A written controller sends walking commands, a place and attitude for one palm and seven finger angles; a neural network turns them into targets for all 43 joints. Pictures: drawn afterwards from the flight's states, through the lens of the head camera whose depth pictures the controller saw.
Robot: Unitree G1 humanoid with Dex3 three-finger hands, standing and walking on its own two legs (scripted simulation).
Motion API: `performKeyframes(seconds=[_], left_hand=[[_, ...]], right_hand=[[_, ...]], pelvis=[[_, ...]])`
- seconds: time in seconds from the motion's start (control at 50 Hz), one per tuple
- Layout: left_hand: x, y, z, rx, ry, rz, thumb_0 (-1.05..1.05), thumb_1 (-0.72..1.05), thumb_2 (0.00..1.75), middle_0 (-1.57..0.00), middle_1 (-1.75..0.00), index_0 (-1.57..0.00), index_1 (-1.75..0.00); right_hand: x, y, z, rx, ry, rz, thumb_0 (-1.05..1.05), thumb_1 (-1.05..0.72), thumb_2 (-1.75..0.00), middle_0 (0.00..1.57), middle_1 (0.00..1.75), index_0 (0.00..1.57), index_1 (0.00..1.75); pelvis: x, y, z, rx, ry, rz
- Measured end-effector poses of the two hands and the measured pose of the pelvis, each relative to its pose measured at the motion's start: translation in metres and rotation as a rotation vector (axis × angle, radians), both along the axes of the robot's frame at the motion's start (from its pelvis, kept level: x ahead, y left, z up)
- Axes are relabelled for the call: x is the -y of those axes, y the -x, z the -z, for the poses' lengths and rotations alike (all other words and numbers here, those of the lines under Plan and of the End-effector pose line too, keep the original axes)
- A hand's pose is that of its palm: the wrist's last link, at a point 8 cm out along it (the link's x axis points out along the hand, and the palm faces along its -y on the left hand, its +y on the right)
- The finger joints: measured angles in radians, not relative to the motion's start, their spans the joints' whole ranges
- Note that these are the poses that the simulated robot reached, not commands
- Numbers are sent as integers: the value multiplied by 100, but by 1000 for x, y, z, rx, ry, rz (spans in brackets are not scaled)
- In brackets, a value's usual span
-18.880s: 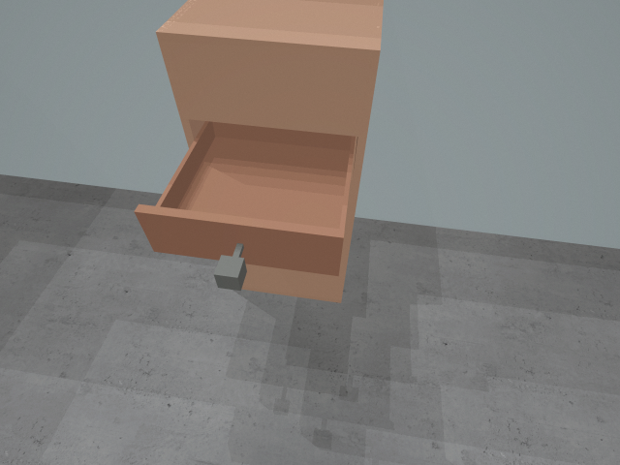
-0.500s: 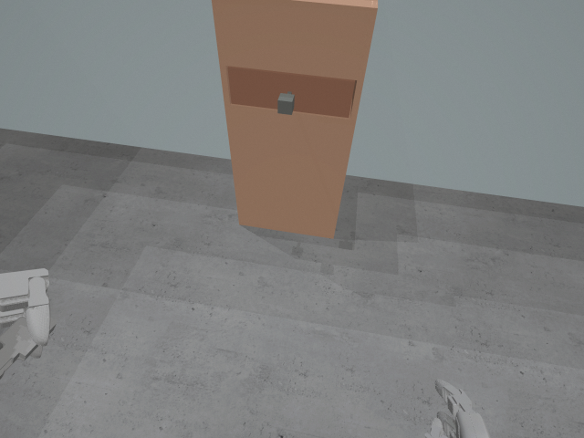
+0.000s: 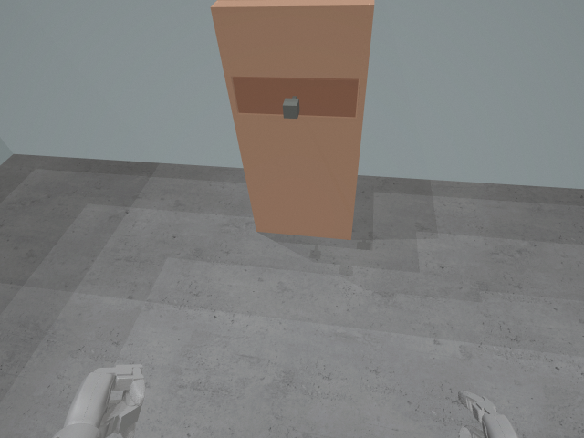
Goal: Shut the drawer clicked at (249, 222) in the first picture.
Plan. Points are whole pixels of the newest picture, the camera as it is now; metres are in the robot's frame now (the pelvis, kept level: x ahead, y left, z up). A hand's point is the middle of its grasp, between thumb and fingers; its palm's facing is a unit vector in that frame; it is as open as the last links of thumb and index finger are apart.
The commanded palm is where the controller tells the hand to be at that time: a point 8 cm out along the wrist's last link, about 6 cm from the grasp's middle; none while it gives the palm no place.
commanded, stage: let the arm hang, fingers relaxed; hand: left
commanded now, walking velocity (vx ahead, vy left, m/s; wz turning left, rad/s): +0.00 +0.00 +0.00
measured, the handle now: (292, 104) +1.04 +0.06 -0.08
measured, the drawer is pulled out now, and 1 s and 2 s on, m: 0.00 0.00 0.00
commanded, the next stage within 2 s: look to check the result in 0.94 s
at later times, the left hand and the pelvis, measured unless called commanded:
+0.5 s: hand out of the picture +0.01 +0.22 -0.15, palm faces -0.03 -0.94 -0.33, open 6.1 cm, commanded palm none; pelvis +0.00 -0.02 +0.01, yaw -1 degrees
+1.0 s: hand out of the picture +0.10 +0.19 -0.14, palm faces -0.04 -0.95 -0.30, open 7.4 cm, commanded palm none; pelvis +0.01 -0.03 +0.02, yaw -1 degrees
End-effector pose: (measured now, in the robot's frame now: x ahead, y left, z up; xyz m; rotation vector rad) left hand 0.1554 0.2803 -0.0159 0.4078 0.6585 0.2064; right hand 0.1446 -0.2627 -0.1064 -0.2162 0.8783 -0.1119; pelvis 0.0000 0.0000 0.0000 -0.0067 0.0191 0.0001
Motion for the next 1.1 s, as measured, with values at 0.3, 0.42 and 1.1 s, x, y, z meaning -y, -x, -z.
performKeyframes(seconds=[0.3,0.42,1.1], left_hand=[[35,161,108,-694,187,-159,1,90,90,-80,-99,-80,-98],[20,163,98,-715,135,-190,0,90,90,-57,-72,-57,-71],[37,62,88,-557,128,-116,0,90,90,-20,-30,-21,-30]], right_hand=[[16,142,14,-492,47,96,0,-91,-90,20,30,20,30],[9,148,21,-508,10,116,0,-91,-90,20,30,20,30],[49,84,9,-409,60,124,0,-91,-90,20,30,20,30]], pelvis=[[15,10,-11,25,1,3],[15,7,-13,31,-1,9],[31,-18,-19,36,-7,17]])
